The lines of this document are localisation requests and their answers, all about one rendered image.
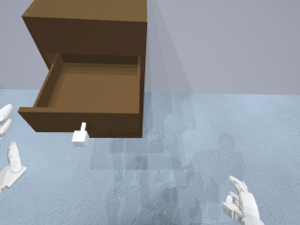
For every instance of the handle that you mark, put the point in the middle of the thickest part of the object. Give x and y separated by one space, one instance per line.
80 137

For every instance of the robot left hand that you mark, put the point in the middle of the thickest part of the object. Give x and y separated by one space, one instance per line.
12 173

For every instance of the cabinet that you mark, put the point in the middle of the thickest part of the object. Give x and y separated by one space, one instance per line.
98 27

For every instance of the drawer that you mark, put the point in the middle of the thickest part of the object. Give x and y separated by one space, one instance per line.
100 90

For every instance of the robot right hand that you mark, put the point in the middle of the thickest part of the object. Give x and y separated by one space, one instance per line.
244 205

